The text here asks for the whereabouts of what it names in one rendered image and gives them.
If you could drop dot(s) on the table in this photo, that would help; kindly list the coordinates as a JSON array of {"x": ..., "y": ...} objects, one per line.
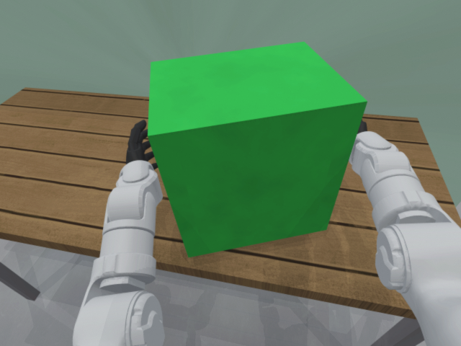
[{"x": 61, "y": 154}]

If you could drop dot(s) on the carton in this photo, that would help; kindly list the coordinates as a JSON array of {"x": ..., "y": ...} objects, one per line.
[{"x": 252, "y": 145}]

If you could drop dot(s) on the right robot upper arm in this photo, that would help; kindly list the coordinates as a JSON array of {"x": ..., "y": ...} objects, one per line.
[{"x": 422, "y": 261}]

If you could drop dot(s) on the right robot hand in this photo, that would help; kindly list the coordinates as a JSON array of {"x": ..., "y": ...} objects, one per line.
[{"x": 362, "y": 127}]

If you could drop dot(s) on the robot left forearm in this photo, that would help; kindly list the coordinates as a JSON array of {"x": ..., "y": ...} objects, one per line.
[{"x": 126, "y": 262}]

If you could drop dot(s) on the left robot upper arm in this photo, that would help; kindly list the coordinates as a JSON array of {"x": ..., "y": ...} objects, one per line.
[{"x": 123, "y": 319}]

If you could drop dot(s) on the left robot hand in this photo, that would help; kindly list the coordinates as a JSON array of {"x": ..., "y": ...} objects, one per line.
[{"x": 136, "y": 147}]

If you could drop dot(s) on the robot right forearm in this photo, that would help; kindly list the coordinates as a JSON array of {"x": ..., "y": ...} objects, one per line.
[{"x": 391, "y": 184}]

